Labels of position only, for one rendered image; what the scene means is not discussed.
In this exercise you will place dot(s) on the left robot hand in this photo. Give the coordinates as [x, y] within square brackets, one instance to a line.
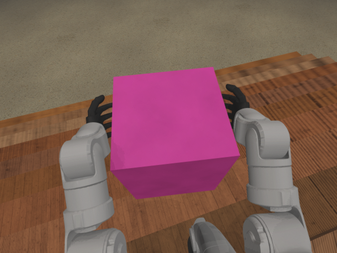
[94, 113]

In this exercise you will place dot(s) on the right robot upper arm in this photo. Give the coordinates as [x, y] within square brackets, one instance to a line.
[279, 232]

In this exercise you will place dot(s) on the left robot upper arm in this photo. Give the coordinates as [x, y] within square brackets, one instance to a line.
[108, 240]

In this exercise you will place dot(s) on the carton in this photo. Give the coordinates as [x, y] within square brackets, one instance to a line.
[171, 133]

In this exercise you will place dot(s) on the left robot forearm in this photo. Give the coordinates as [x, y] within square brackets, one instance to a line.
[84, 181]

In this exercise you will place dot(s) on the right robot hand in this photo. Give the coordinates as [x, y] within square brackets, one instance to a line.
[239, 101]

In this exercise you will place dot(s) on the right robot forearm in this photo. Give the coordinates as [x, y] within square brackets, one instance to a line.
[268, 157]

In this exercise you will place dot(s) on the right robot shin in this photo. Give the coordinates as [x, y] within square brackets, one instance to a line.
[196, 221]

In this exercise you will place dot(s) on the right robot thigh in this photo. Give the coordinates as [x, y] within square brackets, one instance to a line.
[206, 238]

